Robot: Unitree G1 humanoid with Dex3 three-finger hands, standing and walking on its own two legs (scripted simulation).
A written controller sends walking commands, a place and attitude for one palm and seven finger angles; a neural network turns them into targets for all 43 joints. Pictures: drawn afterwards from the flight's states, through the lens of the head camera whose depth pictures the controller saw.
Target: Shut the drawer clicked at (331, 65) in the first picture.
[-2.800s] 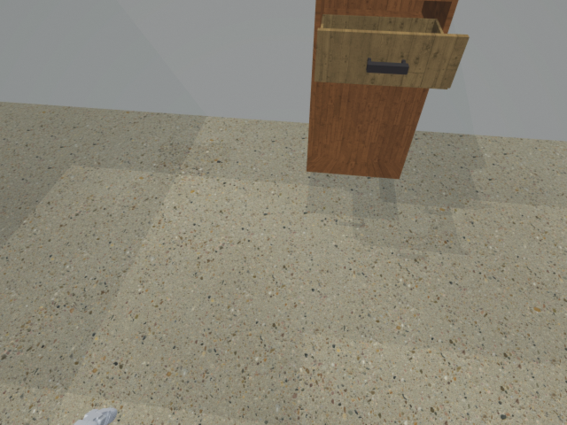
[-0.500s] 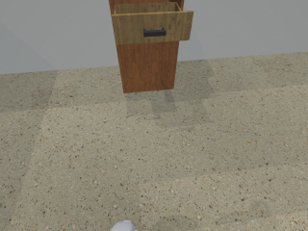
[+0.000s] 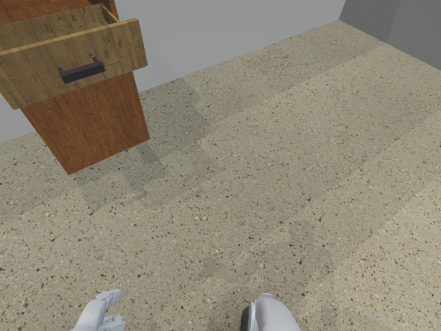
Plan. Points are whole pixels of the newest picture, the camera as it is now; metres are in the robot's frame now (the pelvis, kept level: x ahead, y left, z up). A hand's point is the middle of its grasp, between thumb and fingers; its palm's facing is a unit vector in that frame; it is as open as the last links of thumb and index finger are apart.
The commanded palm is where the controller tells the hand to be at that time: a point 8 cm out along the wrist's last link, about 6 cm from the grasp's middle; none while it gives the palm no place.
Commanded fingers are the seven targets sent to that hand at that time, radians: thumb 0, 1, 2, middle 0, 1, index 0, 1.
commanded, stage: walk to a spot facing it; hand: left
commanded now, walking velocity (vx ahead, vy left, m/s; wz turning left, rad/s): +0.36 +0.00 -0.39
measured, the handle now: (80, 68) +0.82 +0.43 -0.01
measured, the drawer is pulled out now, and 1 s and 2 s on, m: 0.30 0.30 0.30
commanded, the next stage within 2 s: turn to face it in 0.84 s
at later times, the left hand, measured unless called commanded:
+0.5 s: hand (145, 281) +0.24 +0.17 -0.16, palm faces -0.03 -0.97 -0.22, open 7.3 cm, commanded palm none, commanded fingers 0.00 0.90 0.90 -0.20 -0.30 -0.20 -0.30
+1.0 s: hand (172, 185) +0.50 +0.13 -0.17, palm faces -0.26 -0.95 -0.17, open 7.4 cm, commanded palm none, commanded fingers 0.00 0.90 0.90 -0.20 -0.30 -0.20 -0.30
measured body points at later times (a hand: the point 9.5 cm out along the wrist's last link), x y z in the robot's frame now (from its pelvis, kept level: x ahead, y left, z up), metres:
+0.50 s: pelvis +0.21 -0.03 +0.00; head +0.21 -0.03 +0.45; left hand +0.24 +0.22 -0.15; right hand +0.28 -0.27 -0.13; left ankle +0.32 +0.10 -0.70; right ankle +0.16 -0.10 -0.73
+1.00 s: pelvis +0.40 -0.03 +0.00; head +0.42 -0.03 +0.45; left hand +0.51 +0.18 -0.15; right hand +0.28 -0.23 -0.14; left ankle +0.34 +0.08 -0.73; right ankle +0.48 -0.19 -0.68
